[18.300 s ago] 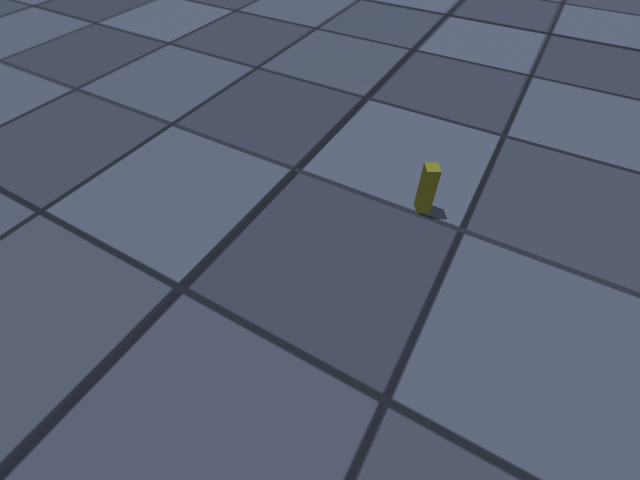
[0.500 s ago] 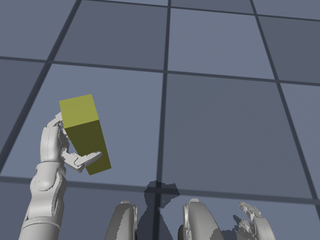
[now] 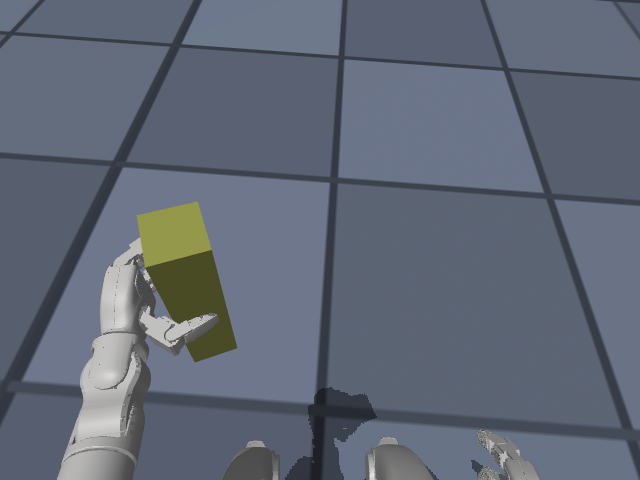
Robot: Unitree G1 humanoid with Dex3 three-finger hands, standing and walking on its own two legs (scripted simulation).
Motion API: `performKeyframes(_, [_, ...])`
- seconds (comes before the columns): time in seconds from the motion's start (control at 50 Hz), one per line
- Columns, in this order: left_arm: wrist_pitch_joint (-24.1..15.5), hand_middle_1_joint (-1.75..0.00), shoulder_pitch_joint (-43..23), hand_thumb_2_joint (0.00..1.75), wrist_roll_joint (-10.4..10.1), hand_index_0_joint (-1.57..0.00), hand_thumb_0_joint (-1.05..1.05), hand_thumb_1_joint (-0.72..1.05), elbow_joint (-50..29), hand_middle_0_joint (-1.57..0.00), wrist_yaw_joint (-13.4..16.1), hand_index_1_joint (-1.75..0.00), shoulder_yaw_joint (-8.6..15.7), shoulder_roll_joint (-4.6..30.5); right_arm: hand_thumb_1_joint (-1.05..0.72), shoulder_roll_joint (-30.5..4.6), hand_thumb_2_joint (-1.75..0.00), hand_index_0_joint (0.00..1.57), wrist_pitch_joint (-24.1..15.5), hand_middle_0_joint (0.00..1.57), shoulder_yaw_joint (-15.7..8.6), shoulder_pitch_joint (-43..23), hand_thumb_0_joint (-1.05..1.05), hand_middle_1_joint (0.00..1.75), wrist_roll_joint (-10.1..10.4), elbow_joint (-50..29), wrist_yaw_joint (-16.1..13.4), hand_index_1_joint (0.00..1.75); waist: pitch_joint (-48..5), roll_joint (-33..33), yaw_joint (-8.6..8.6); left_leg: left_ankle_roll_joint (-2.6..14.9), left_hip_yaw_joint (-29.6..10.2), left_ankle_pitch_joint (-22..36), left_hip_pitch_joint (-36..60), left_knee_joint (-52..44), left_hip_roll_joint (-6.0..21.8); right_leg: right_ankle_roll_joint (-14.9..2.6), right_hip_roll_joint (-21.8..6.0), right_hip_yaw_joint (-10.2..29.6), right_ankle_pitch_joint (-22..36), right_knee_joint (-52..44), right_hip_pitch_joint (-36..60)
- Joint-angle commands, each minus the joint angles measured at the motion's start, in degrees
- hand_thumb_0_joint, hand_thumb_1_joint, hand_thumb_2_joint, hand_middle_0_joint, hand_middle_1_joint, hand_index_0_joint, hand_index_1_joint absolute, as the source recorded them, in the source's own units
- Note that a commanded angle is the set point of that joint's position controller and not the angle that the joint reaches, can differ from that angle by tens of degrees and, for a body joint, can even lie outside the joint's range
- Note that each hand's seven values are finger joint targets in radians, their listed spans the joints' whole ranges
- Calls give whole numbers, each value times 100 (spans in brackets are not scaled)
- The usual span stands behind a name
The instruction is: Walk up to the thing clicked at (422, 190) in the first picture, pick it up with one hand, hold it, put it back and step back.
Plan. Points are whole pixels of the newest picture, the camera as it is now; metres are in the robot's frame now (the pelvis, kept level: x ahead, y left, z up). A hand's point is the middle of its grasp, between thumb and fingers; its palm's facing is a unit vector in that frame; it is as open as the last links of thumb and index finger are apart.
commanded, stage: hold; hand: left
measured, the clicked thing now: (196, 293) +0.34 +0.16 +0.02
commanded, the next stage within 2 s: crouch in 0.98 s
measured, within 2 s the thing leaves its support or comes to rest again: neither
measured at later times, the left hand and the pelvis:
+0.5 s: hand (180, 276) +0.35 +0.17 +0.06, palm faces +0.07 -1.00 -0.03, open 10.6 cm; pelvis +0.01 +0.00 +0.03, yaw +0 degrees
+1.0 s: hand (179, 275) +0.34 +0.17 +0.08, palm faces +0.07 -1.00 -0.02, open 10.6 cm; pelvis +0.00 +0.00 +0.04, yaw +0 degrees
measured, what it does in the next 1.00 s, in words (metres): stands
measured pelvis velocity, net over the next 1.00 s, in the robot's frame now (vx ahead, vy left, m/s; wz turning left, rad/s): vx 0.00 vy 0.00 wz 0.00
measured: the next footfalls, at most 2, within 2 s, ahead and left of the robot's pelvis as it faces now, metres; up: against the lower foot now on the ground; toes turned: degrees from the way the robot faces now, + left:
none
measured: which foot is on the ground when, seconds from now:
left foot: down 0.00-1.00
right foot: down 0.00-1.00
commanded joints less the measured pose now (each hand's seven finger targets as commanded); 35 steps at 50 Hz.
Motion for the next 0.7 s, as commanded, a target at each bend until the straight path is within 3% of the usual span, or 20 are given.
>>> performKeyframes(0.0, [-625, -143, -1821, 122, -124, -123, 0, -8, -1712, -121, -4, -143, 381, 878, -89, -803, -89, 20, -167, 20, -311, 136, 0, 30, -8, -612, -80, 30, -2136, 311, 40, 59, 18, 1722, 1357, -1157, -193, -205, 171, 26, 1729, -946, 1515])
performKeyframes(0.04, [-626, -143, -1778, 122, -139, -123, 0, -9, -1476, -120, -47, -143, 275, 744, -89, -837, -90, 20, -170, 20, -317, 147, 0, 30, 6, -581, -90, 30, -1940, 283, -40, 46, 12, 1801, 1568, -1249, -164, -219, 189, -2, 1764, -999, 1391])
performKeyframes(0.1, [-643, -143, -1711, 122, -135, -123, 0, -10, -1375, -120, -90, -143, 337, 780, -89, -839, -89, 20, -146, 20, -335, 222, 0, 30, -28, -492, -89, 30, -2010, 308, -38, 14, -24, 2197, 1762, -1289, -136, -232, 214, -55, 2029, -1010, 1516])
performKeyframes(0.2, [-675, -145, -1827, 124, -187, -124, 0, -9, -1477, -122, -124, -145, 304, 711, -89, -815, -89, 20, -115, 20, -332, 167, 0, 30, -34, -515, -87, 30, -1953, 282, -10, 33, 45, 2083, 1774, -1443, -163, -219, 193, 0, 2041, -1207, 1819])
performKeyframes(0.24, [-689, -146, -1811, 124, -197, -125, 0, -11, -1392, -122, -112, -146, 399, 764, -89, -823, -90, 20, -118, 20, -343, 120, 0, 30, -25, -536, -90, 30, -1796, 186, 1, 50, 59, 1977, 1758, -1505, -170, -202, 193, -2, 1962, -1296, 1857])
performKeyframes(0.26, [-688, -146, -1739, 124, -169, -124, 0, -11, -1351, -122, -121, -145, 321, 717, -89, -814, -90, 20, -113, 20, -349, 120, 0, 30, -32, -541, -90, 30, -1828, 133, -7, 55, 93, 1979, 1755, -1516, -174, -187, 182, 22, 2014, -1329, 1980])
performKeyframes(0.38, [-705, -148, -1853, 125, -142, -126, 0, -13, -1390, -124, -153, -148, 305, 727, -90, -850, -90, 20, -63, 20, -369, 152, 0, 30, -47, -498, -84, 30, -1758, 295, -2, 7, 50, 2277, 2106, -1679, -133, -226, 205, -32, 2142, -1387, 1945])
performKeyframes(0.46, [-767, -149, -1831, 126, -149, -127, 0, -12, -1382, -125, -154, -149, 412, 803, -90, -793, -90, 20, -49, 20, -347, 84, 0, 30, -51, -567, -70, 30, -1763, 243, 25, 32, 96, 2016, 2023, -1767, -172, -200, 194, -3, 1989, -1513, 2205])
performKeyframes(0.48, [-754, -150, -1798, 126, -166, -128, 0, -12, -1306, -125, -170, -149, 288, 659, -90, -813, -90, 20, -52, 20, -350, 69, 0, 30, -43, -592, -79, 30, -1681, 151, -27, 41, 108, 2023, 2039, -1777, -172, -192, 195, 9, 2026, -1535, 2205])
performKeyframes(0.62, [-762, -151, -1885, 128, -147, -128, 0, -12, -1231, -126, -173, -151, 257, 642, -90, -843, -90, 20, -45, 20, -362, 70, 0, 30, -50, -536, -70, 30, -1438, 164, -35, 18, 74, 1946, 2128, -1937, -147, -210, 203, -24, 1888, -1638, 2145])
performKeyframes(0.66, [-775, -151, -1883, 128, -147, -129, 0, -9, -1289, -126, -166, -151, 249, 640, -89, -826, -90, 20, -50, 20, -351, 24, 0, 30, -40, -580, -59, 30, -1456, 212, 13, 14, 76, 1801, 2198, -2010, -159, -209, 197, -22, 1759, -1681, 2192])
performKeyframes(0.68, [-816, -151, -1996, 128, -140, -129, 0, -12, -1443, -126, -162, -151, 359, 796, -89, -840, -90, 20, -43, 20, -354, -44, 0, 30, -35, -616, -67, 30, -1449, 259, 54, 17, 70, 1691, 2220, -2060, -147, -211, 213, -31, 1647, -1713, 2147])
